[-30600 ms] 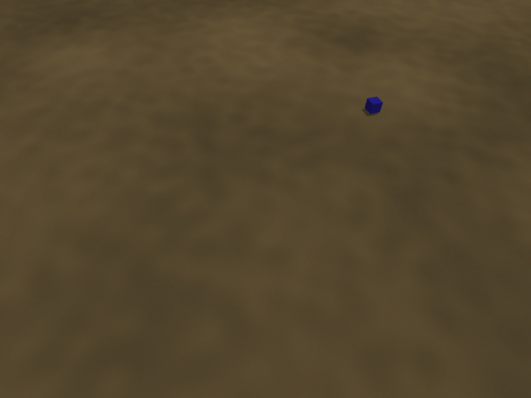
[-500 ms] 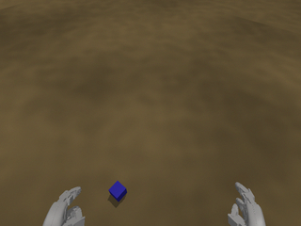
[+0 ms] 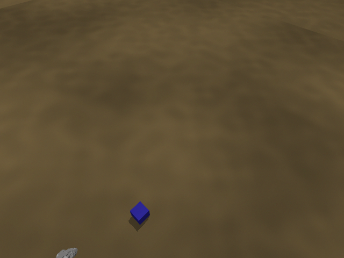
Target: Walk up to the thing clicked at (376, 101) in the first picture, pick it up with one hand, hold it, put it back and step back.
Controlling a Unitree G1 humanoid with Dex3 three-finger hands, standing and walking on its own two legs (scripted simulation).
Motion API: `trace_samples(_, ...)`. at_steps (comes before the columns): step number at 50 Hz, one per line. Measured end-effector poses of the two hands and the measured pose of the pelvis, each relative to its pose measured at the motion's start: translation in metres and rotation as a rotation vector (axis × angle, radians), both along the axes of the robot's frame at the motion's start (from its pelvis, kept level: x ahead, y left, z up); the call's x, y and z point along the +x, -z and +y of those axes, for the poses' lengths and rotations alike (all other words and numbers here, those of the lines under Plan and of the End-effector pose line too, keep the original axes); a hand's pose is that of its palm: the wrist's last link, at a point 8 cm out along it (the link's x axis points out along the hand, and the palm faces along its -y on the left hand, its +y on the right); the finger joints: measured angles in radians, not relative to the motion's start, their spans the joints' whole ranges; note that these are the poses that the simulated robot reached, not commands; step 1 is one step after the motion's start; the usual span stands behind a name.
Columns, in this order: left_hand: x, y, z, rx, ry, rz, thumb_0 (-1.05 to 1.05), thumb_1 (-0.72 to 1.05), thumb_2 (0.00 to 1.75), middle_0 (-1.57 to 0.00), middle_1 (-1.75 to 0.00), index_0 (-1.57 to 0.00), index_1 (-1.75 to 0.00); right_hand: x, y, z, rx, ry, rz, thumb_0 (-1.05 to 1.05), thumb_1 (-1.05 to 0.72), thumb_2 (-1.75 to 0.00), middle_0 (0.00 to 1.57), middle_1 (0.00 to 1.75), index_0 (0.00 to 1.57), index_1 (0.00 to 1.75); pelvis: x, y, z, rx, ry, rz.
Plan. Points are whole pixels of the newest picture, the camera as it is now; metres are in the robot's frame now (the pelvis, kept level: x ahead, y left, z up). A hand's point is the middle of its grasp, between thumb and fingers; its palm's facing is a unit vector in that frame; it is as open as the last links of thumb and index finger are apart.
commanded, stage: stand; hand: left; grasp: from above
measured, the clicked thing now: (140, 213) +0.45 +0.20 -0.72
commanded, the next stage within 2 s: none
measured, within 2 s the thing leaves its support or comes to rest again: neither
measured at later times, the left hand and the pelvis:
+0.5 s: hand out of the picture +0.04 +0.24 -0.13, palm faces +0.04 -0.94 -0.34, open 7.4 cm; pelvis +0.00 +0.00 +0.03, yaw +1 degrees
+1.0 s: hand out of the picture +0.06 +0.24 -0.13, palm faces +0.03 -0.94 -0.33, open 7.4 cm; pelvis +0.00 -0.01 +0.03, yaw +0 degrees
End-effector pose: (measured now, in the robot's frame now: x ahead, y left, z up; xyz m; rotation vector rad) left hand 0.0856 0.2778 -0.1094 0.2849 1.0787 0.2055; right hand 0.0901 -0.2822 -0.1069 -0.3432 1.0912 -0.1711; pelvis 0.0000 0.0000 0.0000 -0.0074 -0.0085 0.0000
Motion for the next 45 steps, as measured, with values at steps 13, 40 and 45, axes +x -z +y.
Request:
trace_samples(13,-0.057,-0.003,0.001,-0.018,-0.084,0.199,0.01,0.9,0.9,-0.2,-0.3,-0.2,-0.3,-0.018,-0.004,0.01,0.036,0.044,0.108,0.01,-0.9,-0.9,0.2,0.3,0.2,0.3,0.005,-0.022,0.003,0.003,-0.008,-0.051)
trace_samples(40,-0.042,-0.015,0.005,0.005,-0.073,0.191,0.01,0.9,0.9,-0.2,-0.3,-0.21,-0.3,-0.027,-0.009,-0.01,0.026,0.065,0.152,0.0,-0.9,-0.9,0.2,0.3,0.2,0.3,0.001,-0.03,-0.005,0.006,-0.008,-0.057)
trace_samples(45,-0.039,-0.016,0.004,0.002,-0.071,0.194,0.01,0.9,0.9,-0.2,-0.3,-0.21,-0.3,-0.028,-0.009,-0.011,0.025,0.065,0.16,0.0,-0.9,-0.9,0.2,0.3,0.2,0.3,0.003,-0.031,-0.006,0.005,-0.007,-0.054)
